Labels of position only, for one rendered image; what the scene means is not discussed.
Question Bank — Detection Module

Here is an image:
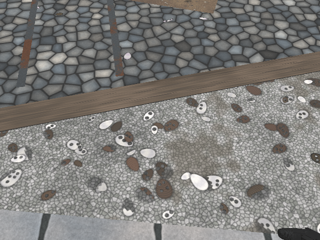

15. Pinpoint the right robot hand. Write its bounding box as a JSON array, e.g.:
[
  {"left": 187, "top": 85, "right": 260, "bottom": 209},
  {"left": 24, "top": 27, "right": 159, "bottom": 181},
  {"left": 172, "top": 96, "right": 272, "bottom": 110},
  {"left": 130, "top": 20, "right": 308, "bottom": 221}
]
[{"left": 277, "top": 227, "right": 320, "bottom": 240}]

